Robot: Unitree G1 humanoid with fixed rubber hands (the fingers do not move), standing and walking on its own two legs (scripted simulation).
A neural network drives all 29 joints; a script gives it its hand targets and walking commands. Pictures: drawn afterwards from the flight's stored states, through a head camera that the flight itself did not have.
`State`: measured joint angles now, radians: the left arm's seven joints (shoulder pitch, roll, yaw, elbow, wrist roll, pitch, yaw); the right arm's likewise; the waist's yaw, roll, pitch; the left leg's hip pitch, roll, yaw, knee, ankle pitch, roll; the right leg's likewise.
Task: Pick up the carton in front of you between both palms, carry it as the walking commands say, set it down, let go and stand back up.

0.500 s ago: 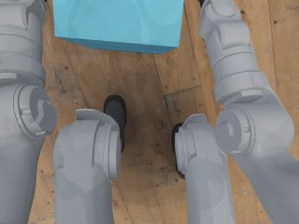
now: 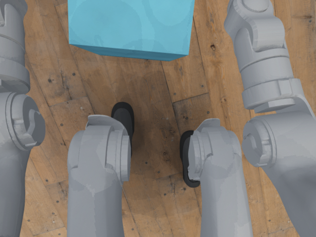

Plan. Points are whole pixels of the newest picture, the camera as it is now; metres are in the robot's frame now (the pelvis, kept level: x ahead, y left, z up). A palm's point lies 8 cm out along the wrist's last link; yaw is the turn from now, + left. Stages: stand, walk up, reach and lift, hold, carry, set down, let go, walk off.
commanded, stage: set down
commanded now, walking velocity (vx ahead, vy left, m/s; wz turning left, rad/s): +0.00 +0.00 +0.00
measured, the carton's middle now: (135, 9) +0.54 +0.12 -0.27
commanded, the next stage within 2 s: let go in 0.82 s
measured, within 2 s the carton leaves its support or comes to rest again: neither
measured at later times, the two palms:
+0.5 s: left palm out of the picture +0.54 +0.33 +0.01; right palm out of the picture +0.57 -0.06 +0.02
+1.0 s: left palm out of the picture +0.51 +0.33 +0.14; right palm out of the picture +0.55 -0.07 +0.15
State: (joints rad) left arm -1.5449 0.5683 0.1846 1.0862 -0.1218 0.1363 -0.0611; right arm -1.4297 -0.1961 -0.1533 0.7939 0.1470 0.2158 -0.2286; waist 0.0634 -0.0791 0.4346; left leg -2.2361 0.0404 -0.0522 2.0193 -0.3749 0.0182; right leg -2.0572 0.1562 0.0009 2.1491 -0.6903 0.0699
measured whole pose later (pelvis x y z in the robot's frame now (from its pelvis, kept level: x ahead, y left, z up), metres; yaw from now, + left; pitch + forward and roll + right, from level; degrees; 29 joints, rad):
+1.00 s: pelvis +0.05 +0.02 +0.26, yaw +3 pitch +42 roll -5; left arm -1.07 0.37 0.33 0.87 0.14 0.18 -0.11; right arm -0.95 -0.09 -0.29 0.66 -0.08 0.21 -0.11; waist 0.02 -0.03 -0.01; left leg -1.57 -0.01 -0.03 1.03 -0.20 0.04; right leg -1.43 0.07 0.05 1.10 -0.42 0.06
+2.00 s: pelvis +0.14 -0.01 +0.38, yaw +6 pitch -3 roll +2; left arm 0.23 0.23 0.05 0.40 0.01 0.12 -0.07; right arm 0.20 -0.20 -0.03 0.44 -0.01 0.09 0.06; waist 0.00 -0.05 0.11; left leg -0.18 -0.03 -0.01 0.41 -0.18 -0.01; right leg -0.04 0.01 0.08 0.47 -0.36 -0.02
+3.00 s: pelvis +0.14 +0.00 +0.37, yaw +7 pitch -3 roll +0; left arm 0.25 0.31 0.05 0.77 0.01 0.00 0.03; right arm 0.19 -0.29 -0.05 0.88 -0.02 -0.02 -0.04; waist 0.00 -0.01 0.04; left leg -0.25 -0.01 -0.03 0.52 -0.22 0.00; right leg -0.06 0.04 0.07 0.47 -0.36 -0.01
